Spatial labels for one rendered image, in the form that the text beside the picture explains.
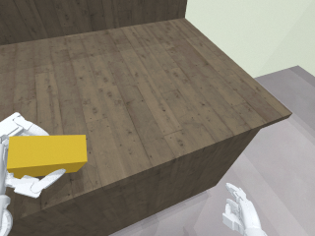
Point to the left robot forearm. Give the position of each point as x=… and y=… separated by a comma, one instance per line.
x=6, y=218

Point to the table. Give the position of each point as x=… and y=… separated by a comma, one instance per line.
x=164, y=110

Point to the sponge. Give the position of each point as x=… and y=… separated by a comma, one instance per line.
x=41, y=155

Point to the right robot hand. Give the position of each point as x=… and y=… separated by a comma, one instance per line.
x=245, y=215

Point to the left robot hand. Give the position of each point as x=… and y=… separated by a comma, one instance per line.
x=16, y=126

